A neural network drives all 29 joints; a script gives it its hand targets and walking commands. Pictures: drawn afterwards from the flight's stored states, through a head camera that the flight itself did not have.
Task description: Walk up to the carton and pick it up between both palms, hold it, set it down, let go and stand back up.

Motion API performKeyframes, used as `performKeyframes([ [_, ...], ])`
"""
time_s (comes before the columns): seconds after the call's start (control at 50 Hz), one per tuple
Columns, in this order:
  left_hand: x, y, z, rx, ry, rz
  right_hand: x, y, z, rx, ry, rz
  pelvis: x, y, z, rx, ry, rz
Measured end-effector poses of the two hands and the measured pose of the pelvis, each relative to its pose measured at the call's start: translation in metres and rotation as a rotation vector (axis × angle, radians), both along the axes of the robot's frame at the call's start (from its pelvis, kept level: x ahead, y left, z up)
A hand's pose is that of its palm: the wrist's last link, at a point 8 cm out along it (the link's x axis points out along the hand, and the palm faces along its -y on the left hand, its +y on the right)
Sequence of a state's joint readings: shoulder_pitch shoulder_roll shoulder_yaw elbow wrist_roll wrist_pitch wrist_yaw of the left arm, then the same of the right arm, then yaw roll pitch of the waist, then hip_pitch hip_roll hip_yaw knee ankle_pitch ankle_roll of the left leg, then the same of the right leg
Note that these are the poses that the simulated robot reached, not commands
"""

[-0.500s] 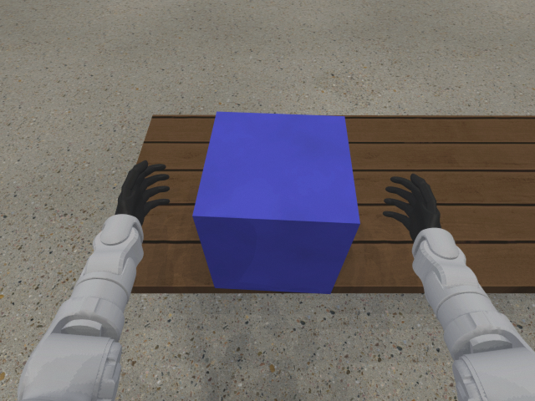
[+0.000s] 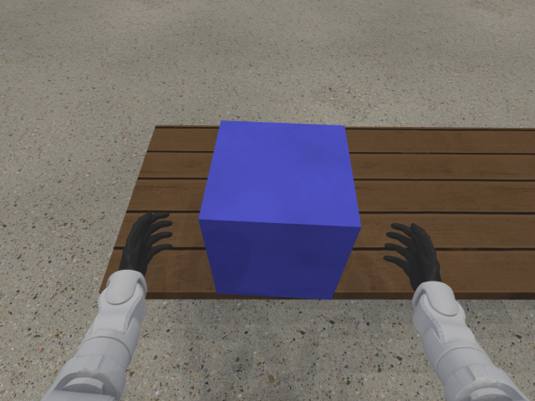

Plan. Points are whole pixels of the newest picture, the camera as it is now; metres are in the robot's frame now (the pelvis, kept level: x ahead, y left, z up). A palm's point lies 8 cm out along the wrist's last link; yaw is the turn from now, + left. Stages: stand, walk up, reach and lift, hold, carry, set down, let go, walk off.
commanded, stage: set down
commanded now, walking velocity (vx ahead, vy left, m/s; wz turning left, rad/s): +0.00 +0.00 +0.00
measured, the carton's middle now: (278, 213) +0.46 +0.00 -0.04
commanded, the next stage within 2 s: let go in 1.42 s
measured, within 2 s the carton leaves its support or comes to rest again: neither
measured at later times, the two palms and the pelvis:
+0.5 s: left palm (133, 316) +0.25 +0.23 -0.04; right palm (423, 330) +0.24 -0.22 -0.05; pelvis +0.00 +0.00 -0.01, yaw +0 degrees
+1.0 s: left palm (133, 349) +0.21 +0.23 -0.06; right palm (428, 366) +0.19 -0.22 -0.07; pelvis +0.01 -0.01 +0.00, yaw +0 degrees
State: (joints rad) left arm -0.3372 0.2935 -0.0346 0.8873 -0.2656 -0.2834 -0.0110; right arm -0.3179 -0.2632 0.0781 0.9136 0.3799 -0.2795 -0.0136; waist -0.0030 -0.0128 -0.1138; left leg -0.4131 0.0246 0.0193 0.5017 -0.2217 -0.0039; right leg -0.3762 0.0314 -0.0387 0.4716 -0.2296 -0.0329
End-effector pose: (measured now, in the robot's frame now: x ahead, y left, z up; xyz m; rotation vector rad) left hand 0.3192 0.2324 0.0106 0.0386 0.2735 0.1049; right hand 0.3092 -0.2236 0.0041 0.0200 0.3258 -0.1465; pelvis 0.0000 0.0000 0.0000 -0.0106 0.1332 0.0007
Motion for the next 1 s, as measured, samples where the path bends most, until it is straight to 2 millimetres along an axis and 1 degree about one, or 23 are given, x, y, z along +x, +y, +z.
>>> performKeyframes([
  [0.12, -0.018, 0.003, -0.014, 0.005, 0.014, 0.012, -0.017, -0.003, -0.014, 0.001, 0.016, -0.007, 0.001, 0.000, -0.001, 0.001, -0.007, 0.002],
  [0.28, -0.038, 0.004, -0.026, 0.017, 0.010, 0.001, -0.037, -0.004, -0.028, -0.001, 0.006, -0.018, 0.002, 0.000, -0.004, 0.001, -0.029, 0.006],
  [0.62, -0.083, 0.000, -0.058, 0.014, 0.066, 0.009, -0.084, 0.004, -0.061, -0.008, 0.051, -0.003, -0.001, -0.004, -0.010, 0.007, -0.057, 0.004],
  [0.76, -0.095, 0.000, -0.069, 0.012, 0.132, 0.016, -0.096, 0.004, -0.068, -0.024, 0.098, 0.010, -0.001, -0.006, -0.009, 0.010, -0.073, 0.002],
  [1.0, -0.111, -0.004, -0.073, 0.022, 0.244, 0.004, -0.117, 0.000, -0.070, -0.049, 0.192, 0.012, 0.008, -0.006, -0.001, 0.012, -0.137, -0.003],
])
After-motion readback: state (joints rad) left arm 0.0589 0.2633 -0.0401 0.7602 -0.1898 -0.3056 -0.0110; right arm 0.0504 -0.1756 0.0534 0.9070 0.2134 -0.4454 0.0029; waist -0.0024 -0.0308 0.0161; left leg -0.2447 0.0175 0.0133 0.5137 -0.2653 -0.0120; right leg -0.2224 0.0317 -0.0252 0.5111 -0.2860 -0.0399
